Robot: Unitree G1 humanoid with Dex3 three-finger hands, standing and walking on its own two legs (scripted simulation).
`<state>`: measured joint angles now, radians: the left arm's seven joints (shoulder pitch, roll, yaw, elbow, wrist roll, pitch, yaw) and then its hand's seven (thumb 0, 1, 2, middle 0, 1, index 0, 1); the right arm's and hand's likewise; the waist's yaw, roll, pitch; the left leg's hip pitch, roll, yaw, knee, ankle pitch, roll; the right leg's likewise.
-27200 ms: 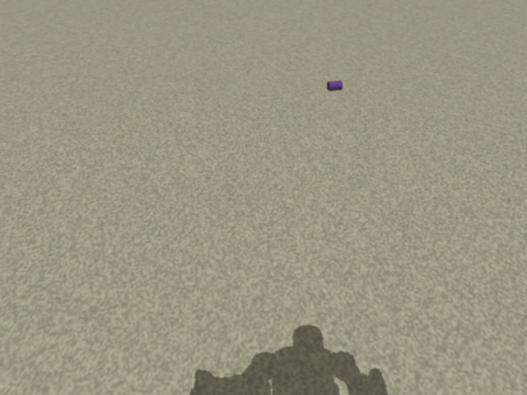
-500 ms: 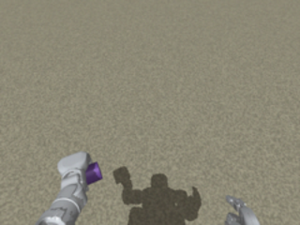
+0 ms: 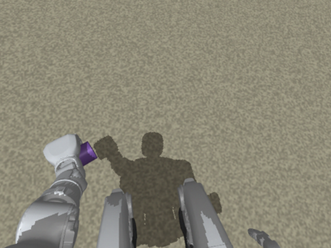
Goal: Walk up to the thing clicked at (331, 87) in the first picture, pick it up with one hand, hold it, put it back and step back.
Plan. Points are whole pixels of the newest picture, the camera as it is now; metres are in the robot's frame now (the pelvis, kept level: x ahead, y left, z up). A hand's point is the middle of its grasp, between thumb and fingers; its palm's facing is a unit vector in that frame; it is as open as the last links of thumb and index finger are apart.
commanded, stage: crouch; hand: left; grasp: from above
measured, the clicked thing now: (78, 157) +0.38 +0.22 -0.18
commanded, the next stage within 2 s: lower in 0.92 s
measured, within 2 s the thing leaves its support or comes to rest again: neither
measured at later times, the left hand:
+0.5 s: hand (89, 168) +0.37 +0.23 -0.32, palm faces -0.42 -0.16 -0.89, open 8.8 cm
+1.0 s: hand (95, 170) +0.38 +0.22 -0.39, palm faces -0.42 -0.16 -0.89, open 8.9 cm
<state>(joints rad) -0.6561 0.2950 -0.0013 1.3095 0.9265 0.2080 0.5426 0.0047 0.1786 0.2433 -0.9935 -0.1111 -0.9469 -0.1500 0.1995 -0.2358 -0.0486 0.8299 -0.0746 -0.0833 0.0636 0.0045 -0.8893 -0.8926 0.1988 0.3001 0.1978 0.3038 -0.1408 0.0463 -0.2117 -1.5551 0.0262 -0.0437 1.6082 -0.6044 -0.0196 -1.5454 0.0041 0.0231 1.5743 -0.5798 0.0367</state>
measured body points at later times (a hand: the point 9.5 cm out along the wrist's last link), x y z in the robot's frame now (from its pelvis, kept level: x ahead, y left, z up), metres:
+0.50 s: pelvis -0.01 +0.00 -0.14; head +0.20 +0.02 +0.26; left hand +0.39 +0.23 -0.27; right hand +0.08 -0.27 -0.27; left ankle +0.06 +0.13 -0.54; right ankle +0.07 -0.14 -0.54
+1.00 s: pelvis -0.03 -0.01 -0.20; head +0.19 +0.02 +0.19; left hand +0.40 +0.23 -0.34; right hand +0.02 -0.27 -0.33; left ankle +0.06 +0.13 -0.54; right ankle +0.07 -0.14 -0.54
